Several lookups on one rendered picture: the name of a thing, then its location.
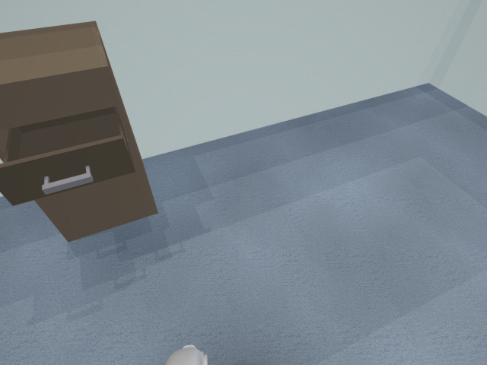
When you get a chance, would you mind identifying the drawer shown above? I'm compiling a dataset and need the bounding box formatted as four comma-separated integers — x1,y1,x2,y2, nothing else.
0,106,135,206

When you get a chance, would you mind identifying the left robot thigh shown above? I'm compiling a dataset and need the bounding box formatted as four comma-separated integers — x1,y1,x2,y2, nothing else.
165,348,208,365

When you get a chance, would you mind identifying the handle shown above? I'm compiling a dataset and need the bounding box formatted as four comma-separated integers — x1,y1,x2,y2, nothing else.
42,166,93,195

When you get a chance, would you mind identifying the cabinet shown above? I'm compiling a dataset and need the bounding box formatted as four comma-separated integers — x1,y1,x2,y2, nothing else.
0,21,158,242

